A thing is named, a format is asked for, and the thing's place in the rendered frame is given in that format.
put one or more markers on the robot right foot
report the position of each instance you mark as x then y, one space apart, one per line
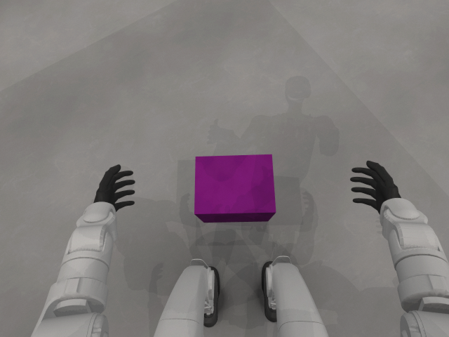
270 313

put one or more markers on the right robot hand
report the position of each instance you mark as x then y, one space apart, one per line
382 182

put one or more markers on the right robot thigh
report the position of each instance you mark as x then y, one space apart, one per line
296 312

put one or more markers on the left robot hand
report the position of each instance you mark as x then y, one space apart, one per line
108 187

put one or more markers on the left robot upper arm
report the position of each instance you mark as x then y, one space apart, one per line
83 325

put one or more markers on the robot left forearm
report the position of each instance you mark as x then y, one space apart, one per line
81 284

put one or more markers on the carton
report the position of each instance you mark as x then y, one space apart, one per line
236 188

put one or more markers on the right robot upper arm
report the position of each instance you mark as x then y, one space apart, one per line
424 324

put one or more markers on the robot right forearm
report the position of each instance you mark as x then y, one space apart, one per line
418 257

